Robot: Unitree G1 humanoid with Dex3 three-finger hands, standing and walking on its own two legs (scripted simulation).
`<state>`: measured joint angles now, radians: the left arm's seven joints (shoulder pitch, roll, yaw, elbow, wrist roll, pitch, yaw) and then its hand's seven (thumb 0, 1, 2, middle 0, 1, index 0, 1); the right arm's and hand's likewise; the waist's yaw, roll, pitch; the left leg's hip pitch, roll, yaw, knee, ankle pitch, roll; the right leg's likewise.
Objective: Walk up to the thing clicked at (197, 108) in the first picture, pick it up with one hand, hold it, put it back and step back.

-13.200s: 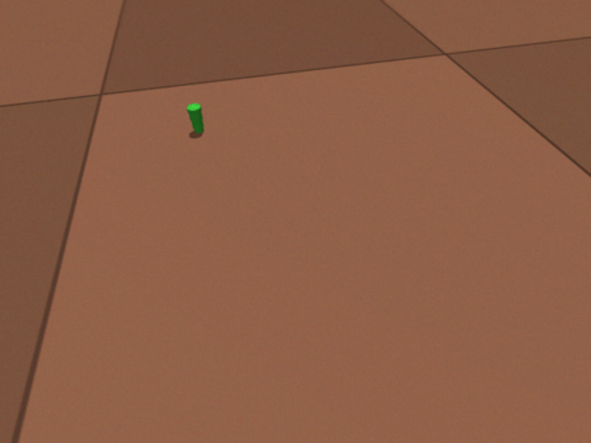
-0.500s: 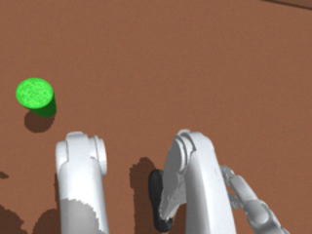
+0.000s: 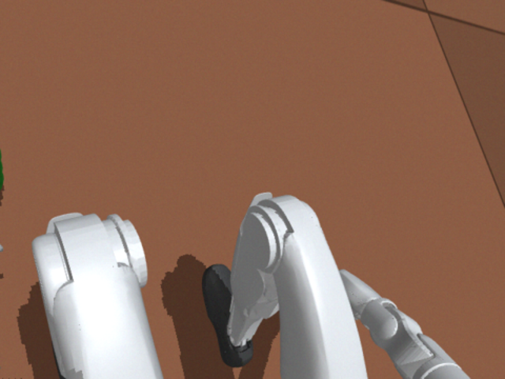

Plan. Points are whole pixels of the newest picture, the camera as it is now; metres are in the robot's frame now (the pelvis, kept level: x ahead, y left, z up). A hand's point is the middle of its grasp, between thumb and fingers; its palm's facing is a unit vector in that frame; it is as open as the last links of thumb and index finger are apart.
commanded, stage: close in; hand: left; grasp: from the side
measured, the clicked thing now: out of the picture +0.42 +0.31 -0.20
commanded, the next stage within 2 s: rest palm in 0.26 s
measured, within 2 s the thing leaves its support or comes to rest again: leaves its support in 1.58 s
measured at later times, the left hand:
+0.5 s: hand out of the picture +0.39 +0.30 -0.18, palm faces +0.35 -0.94 +0.01, open 16.8 cm
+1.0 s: hand out of the picture +0.41 +0.30 -0.17, palm faces +0.38 -0.92 +0.01, open 10.2 cm
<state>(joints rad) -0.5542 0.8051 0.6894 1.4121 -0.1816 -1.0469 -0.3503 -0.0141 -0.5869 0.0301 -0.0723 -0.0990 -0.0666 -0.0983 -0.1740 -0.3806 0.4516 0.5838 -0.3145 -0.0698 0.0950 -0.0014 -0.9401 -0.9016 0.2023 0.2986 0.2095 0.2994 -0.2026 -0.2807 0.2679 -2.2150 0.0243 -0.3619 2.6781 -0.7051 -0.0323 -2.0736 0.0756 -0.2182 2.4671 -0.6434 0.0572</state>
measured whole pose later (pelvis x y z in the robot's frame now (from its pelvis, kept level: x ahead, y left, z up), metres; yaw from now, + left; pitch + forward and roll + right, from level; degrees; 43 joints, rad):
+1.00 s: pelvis +0.00 +0.01 +0.00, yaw -2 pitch +10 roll -18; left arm -0.58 0.81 0.54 1.45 -0.10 -1.14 -0.02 -0.01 0.12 0.56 -0.55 -0.58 -0.51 -0.59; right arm -0.20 -0.37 0.52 0.55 -0.37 0.02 0.14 0.00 -0.88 -0.89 0.20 0.30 0.21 0.30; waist -0.23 -0.29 0.31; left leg -2.21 0.04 -0.41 2.69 -0.72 -0.01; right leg -2.04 0.10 -0.25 2.43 -0.63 0.07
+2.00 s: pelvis +0.00 +0.00 +0.03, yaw +2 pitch +21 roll -14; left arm -0.48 0.60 0.43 0.90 -0.14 -0.76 -0.09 -0.03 -0.30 1.01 -0.73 -0.99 -0.72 -1.00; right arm -0.05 -0.33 0.25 0.61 -0.21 0.05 0.13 0.00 -0.91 -0.90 0.20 0.30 0.21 0.30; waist -0.14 -0.12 0.09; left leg -2.25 0.03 -0.28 2.55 -0.69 -0.01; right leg -2.10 0.04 -0.18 2.38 -0.66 0.04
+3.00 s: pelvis +0.02 -0.02 +0.09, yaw +9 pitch +32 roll -6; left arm -0.50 0.43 0.46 0.78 -0.14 -0.55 -0.19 -0.04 -0.37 1.09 -0.74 -1.01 -0.74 -1.02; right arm 0.06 -0.27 0.04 0.68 -0.08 0.02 0.05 0.00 -0.92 -0.90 0.20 0.30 0.21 0.30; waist -0.10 -0.02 -0.10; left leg -2.17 0.04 -0.13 2.29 -0.69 -0.03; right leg -2.10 -0.01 -0.07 2.25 -0.71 0.01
